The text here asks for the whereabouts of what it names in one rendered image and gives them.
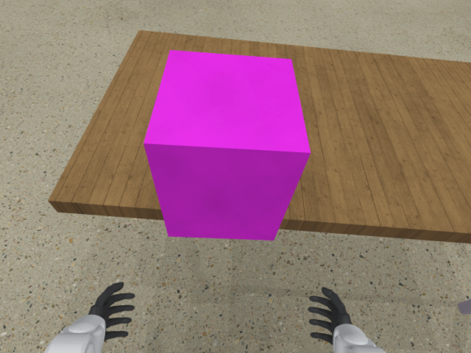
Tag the carton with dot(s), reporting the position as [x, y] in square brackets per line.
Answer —
[226, 144]

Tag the robot right hand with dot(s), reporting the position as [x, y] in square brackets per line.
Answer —
[338, 315]

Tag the table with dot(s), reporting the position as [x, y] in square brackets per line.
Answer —
[390, 141]

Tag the right robot forearm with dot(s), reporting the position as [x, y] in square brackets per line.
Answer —
[348, 338]

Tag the left robot forearm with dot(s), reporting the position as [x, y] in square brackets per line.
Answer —
[85, 335]

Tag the robot left hand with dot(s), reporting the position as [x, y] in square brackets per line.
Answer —
[102, 308]

